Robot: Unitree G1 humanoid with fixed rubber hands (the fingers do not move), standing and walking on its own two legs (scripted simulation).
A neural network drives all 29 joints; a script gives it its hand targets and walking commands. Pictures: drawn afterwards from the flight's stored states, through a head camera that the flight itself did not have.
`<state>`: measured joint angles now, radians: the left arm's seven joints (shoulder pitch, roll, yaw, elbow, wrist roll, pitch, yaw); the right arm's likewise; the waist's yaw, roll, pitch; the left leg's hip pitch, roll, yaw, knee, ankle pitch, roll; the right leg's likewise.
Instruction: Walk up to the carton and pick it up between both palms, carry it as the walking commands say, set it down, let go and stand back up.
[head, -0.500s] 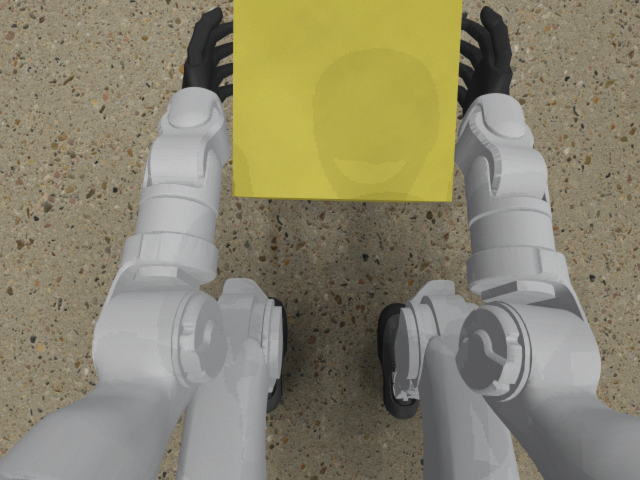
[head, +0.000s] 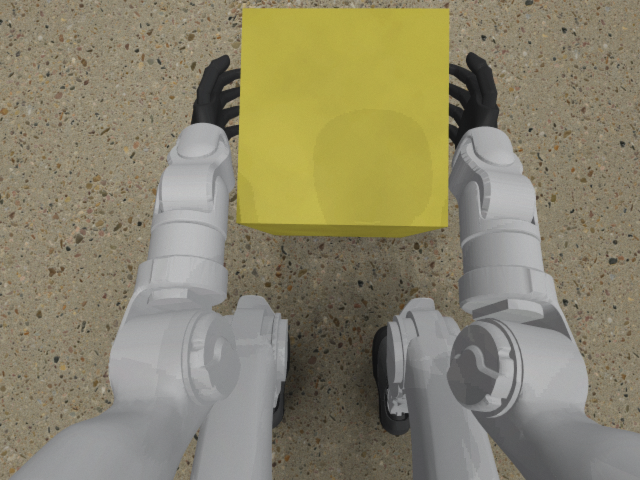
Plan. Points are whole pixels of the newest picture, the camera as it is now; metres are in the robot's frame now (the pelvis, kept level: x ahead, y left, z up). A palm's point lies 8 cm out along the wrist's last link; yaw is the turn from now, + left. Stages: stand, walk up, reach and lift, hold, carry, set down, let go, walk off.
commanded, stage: reach and lift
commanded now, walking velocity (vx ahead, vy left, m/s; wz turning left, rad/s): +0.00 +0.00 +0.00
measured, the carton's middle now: (340, 150) +0.50 +0.01 -0.14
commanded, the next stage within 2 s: none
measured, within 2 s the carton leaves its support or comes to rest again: neither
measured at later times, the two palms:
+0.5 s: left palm (191, 115) +0.49 +0.15 +0.00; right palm (513, 118) +0.49 -0.14 +0.01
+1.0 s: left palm (161, 95) +0.47 +0.15 +0.07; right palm (571, 101) +0.47 -0.14 +0.08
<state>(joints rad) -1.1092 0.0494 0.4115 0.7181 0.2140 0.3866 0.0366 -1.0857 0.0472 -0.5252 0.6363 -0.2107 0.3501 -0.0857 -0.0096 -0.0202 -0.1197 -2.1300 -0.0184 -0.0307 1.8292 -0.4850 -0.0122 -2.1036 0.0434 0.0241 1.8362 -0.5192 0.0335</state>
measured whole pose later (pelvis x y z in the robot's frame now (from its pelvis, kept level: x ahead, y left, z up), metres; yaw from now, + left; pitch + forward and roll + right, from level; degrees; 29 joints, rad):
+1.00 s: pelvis +0.03 +0.00 +0.12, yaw +1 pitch +37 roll -1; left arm -0.82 -0.05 0.40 0.66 0.25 0.38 0.03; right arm -0.80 0.12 -0.49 0.59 -0.24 0.34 -0.06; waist -0.02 -0.01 -0.22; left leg -1.64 -0.02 -0.04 1.45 -0.46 -0.01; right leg -1.62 0.03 0.03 1.45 -0.49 0.03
